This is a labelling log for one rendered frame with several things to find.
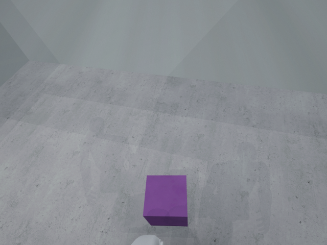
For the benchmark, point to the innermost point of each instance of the robot left thigh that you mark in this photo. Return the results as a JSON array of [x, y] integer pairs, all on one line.
[[148, 240]]

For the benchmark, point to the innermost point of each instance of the carton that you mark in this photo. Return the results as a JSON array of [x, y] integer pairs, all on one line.
[[166, 200]]

